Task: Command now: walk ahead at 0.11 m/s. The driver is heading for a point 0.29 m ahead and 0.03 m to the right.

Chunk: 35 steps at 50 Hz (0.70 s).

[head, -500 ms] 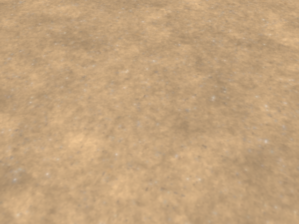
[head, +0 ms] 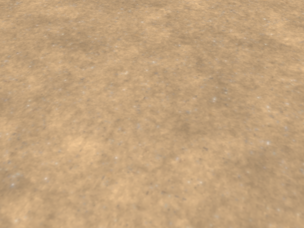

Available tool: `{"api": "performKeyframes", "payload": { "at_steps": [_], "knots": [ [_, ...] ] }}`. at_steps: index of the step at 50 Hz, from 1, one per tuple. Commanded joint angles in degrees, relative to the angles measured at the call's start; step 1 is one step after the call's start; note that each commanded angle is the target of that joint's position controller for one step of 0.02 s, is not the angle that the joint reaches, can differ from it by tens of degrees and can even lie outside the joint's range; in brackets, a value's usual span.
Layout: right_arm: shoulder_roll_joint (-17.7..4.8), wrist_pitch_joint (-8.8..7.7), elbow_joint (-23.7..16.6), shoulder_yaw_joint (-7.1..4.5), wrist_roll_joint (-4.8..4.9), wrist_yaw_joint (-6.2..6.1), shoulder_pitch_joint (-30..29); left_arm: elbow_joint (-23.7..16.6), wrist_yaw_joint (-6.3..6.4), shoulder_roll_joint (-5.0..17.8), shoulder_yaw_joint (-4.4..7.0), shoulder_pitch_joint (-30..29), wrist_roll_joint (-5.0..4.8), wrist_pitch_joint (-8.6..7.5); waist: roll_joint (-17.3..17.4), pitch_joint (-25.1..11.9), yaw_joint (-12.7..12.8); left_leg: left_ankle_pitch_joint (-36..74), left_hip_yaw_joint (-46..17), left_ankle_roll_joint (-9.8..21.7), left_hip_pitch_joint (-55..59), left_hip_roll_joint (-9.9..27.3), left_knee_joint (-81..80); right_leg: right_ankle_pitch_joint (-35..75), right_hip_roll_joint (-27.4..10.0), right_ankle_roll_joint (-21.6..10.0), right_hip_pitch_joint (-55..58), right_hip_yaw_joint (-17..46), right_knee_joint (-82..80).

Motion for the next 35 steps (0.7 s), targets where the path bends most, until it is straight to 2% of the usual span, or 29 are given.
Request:
{"api": "performKeyframes", "payload": {
  "at_steps": [1,2,3,5,6,7,8,9,10,11,12,13,14,15,16,17,19,20,22,24,26,27,28,29,30,31,32,33,35],
  "knots": [
    [-7.80,-0.08,-0.81,-1.69,0.60,-0.51,2.46,-0.94,0.35,5.82,1.02,2.08,-0.57,-0.26,2.41,1.69,-0.55,-18.56,-2.25,3.38,-5.79,1.15,-7.87,-14.69,3.45,-2.16,-2.16,-3.91,-0.43],
    [-8.48,-0.22,-1.01,-1.89,0.79,-0.54,2.76,-1.59,0.31,5.78,1.00,1.27,-0.56,-0.65,3.47,4.26,-1.01,-25.92,-5.07,4.94,-7.67,2.99,-9.70,-19.25,3.60,-2.89,-5.64,-3.81,1.21],
    [-9.36,-0.68,-0.89,-2.17,1.07,-0.45,3.98,-2.37,0.08,5.05,0.81,0.33,-0.60,-1.44,5.39,5.99,-1.66,-29.86,-9.35,6.74,-7.79,5.90,-11.88,-19.07,3.51,-3.33,-8.74,-3.94,3.80],
    [-11.62,-1.82,-0.20,-3.08,1.64,-0.11,6.16,-3.17,-0.96,2.73,0.33,0.14,-0.94,-3.48,11.31,6.37,-2.10,-32.55,-20.73,11.21,-5.72,13.70,-17.06,-11.09,3.30,-3.75,-11.80,-4.99,12.48],
    [-11.48,-2.18,-0.43,-3.16,1.80,0.01,5.54,-3.32,-1.53,2.89,0.37,0.35,-1.18,-4.33,11.27,7.07,-1.64,-31.29,-23.43,12.51,-7.67,15.57,-18.07,-10.29,1.99,-4.82,-10.84,-3.66,13.90],
    [-10.85,-2.40,-1.20,-2.96,1.85,0.17,3.24,-3.10,-2.01,2.73,0.38,1.83,-1.56,-5.03,10.61,7.52,0.03,-28.99,-22.36,12.17,-9.60,15.31,-17.52,-10.84,1.58,-6.05,-8.06,-3.53,11.06],
    [-10.17,-2.43,-2.28,-2.68,2.08,0.39,-0.27,-1.90,-2.30,2.20,0.35,5.66,-1.85,-5.52,10.01,7.58,2.74,-25.60,-18.36,10.40,-13.18,13.05,-15.23,-9.94,1.76,-7.18,-1.08,-3.86,3.42],
    [-8.73,-2.50,-3.57,-2.26,2.11,0.52,-3.42,0.15,-2.37,3.23,0.82,10.67,-1.60,-5.77,6.86,7.04,4.94,-18.89,-12.54,7.78,-17.13,8.92,-9.59,-6.14,1.71,-7.31,7.07,-2.13,-2.77],
    [-5.26,-3.05,-4.84,-1.37,1.68,0.65,-5.40,2.03,-2.28,7.52,2.03,17.39,-1.10,-5.96,-3.66,4.35,6.68,-10.14,-2.66,3.84,-23.29,2.41,6.39,-10.08,-5.84,-9.32,15.00,10.91,-9.23],
    [-4.07,-4.06,-7.36,-1.21,1.50,0.13,-6.04,2.80,-3.03,15.44,3.74,22.80,-0.75,-6.23,-18.50,2.12,7.10,-12.73,3.52,1.03,-31.19,-3.00,22.06,-9.26,-17.99,-16.52,19.60,33.50,-17.74],
    [-6.70,-4.71,-6.83,-1.87,2.19,-0.01,-5.17,1.71,-3.14,11.86,2.44,19.40,0.65,-6.75,-12.50,3.11,4.59,-16.61,-1.38,1.05,-33.99,-0.91,32.63,-0.37,-20.92,-18.74,17.92,37.74,-17.59],
    [-6.78,-4.96,-5.46,-1.99,2.35,0.39,-2.43,0.18,-2.95,8.60,1.60,15.41,0.57,-7.02,-8.16,4.72,2.03,-13.69,-2.28,1.52,-34.51,1.09,37.58,13.43,-19.69,-17.49,16.71,30.05,-14.77],
    [-6.23,-4.96,-3.93,-2.04,1.81,0.72,-0.68,-1.04,-2.96,7.45,1.23,12.77,0.29,-6.95,-6.41,2.93,0.69,-10.33,-1.17,1.77,-32.92,2.60,38.12,23.91,-16.74,-15.37,16.28,22.05,-13.14],
    [-6.66,-4.84,-3.71,-2.43,1.41,0.86,-1.39,-1.68,-2.85,6.67,0.91,11.32,-0.20,-6.49,-5.40,2.38,0.36,-7.16,-0.02,1.76,-32.67,3.87,35.65,31.50,-14.86,-13.53,16.68,16.24,-12.67],
    [-6.66,-4.64,-3.97,-2.74,1.30,1.04,-3.11,-1.84,-2.48,5.07,0.35,10.99,-0.27,-5.81,-5.79,1.77,0.50,-4.15,1.30,1.43,-30.27,4.49,31.84,36.02,-12.16,-11.75,15.80,11.00,-12.88],
    [-5.12,-4.39,-4.26,-2.45,1.43,1.35,-4.46,-1.52,-2.09,4.10,-0.08,11.80,0.13,-5.15,-6.62,1.15,0.69,-1.72,2.97,0.86,-27.78,3.92,27.78,39.45,-10.16,-10.83,14.85,7.71,-12.82],
    [-1.81,-3.84,-4.93,-1.44,1.53,1.74,-7.15,-1.53,-1.06,4.32,-0.58,11.67,0.72,-4.09,-6.55,0.05,0.46,2.39,4.63,-0.22,-21.89,2.97,17.61,43.56,-7.69,-10.39,12.24,2.92,-12.00],
    [-1.12,-3.63,-5.31,-1.04,1.45,1.76,-8.65,-1.70,-0.70,5.89,-0.39,11.41,0.85,-3.72,-6.63,-0.56,0.60,4.25,5.48,-0.43,-18.02,2.15,12.83,44.09,-7.10,-10.41,10.08,1.47,-11.69],
    [-2.52,-2.92,-5.42,-1.08,1.42,1.65,-9.84,-1.49,-0.52,8.52,0.22,11.96,0.58,-3.25,-7.57,-2.05,0.81,7.62,6.21,-0.42,-12.11,0.82,8.52,45.00,-8.33,-11.28,7.71,2.01,-11.14],
    [-4.21,-2.28,-5.01,-1.41,1.31,1.52,-9.33,-1.60,-0.69,8.20,0.28,10.27,-0.30,-3.26,-7.73,-1.74,-0.45,11.37,5.32,0.85,-7.99,0.71,4.75,42.84,-9.34,-11.26,6.26,3.00,-10.24],
    [-6.51,-2.20,-3.70,-2.36,0.34,1.22,-6.65,-1.52,-1.01,7.65,0.33,9.21,-0.94,-3.43,-5.43,-2.05,-2.78,18.96,4.84,3.18,-1.21,0.11,-3.03,39.79,-7.56,-9.15,5.53,2.97,-6.55],
    [-9.53,-2.21,-3.32,-3.27,-0.05,0.77,-4.66,-1.16,-1.24,7.76,0.46,10.76,-0.27,-3.73,-2.62,-3.59,-3.33,32.51,1.58,4.63,4.51,3.20,-4.07,35.25,-5.37,-6.88,4.03,1.78,-3.36],
    [-12.85,-2.06,-2.92,-3.99,-0.28,0.57,-2.21,-0.91,-1.39,5.42,-0.04,15.07,1.24,-4.13,2.86,-8.84,-1.59,49.66,-4.16,8.58,15.62,9.13,1.05,20.01,-1.27,-4.14,-2.13,-0.36,2.12],
    [-9.47,-1.52,-1.56,-3.23,-0.28,0.68,-0.05,0.23,-1.09,1.42,-1.09,18.40,1.09,-3.64,7.82,-14.24,-1.78,50.75,-10.39,14.85,19.29,15.67,1.03,1.94,0.86,-1.44,-4.39,-1.86,9.23],
    [-6.12,-1.20,-1.10,-2.23,0.11,1.00,-0.53,-0.44,-0.83,1.62,-1.03,15.01,0.48,-2.76,9.32,-12.57,-2.58,44.41,-15.75,17.23,14.82,18.46,-3.54,-15.00,2.10,0.13,-5.19,-1.26,15.40],
    [-5.16,-1.42,-1.00,-1.51,-0.01,1.37,-3.11,-1.90,-0.50,2.39,-0.74,11.64,-0.30,-1.82,9.51,-9.41,-2.09,34.72,-17.56,16.79,10.07,18.77,-6.88,-23.90,1.68,0.90,-7.74,0.38,20.16],
    [-5.73,-1.85,-1.56,-1.39,-0.34,1.55,-5.91,-2.28,-0.04,3.39,-0.33,9.97,-0.51,-0.95,7.92,-6.94,-1.43,27.38,-16.95,15.64,5.70,18.04,-8.75,-25.18,0.82,1.30,-8.86,1.22,23.45],
    [-6.77,-2.30,-2.25,-1.47,-0.53,1.58,-8.92,-2.34,0.28,3.80,-0.04,9.60,-0.31,-0.25,6.59,-4.92,-0.22,23.16,-14.78,14.42,0.92,17.00,-10.27,-23.15,-0.18,1.58,-8.28,1.49,23.24],
    [-7.25,-2.44,-2.86,-1.52,-0.54,1.22,-13.01,-1.86,0.71,2.97,0.08,10.27,0.11,0.33,6.64,-3.62,1.89,16.04,-11.24,11.99,-5.12,14.37,-12.20,-17.72,-1.41,1.66,-4.44,1.15,16.18]
  ]
}}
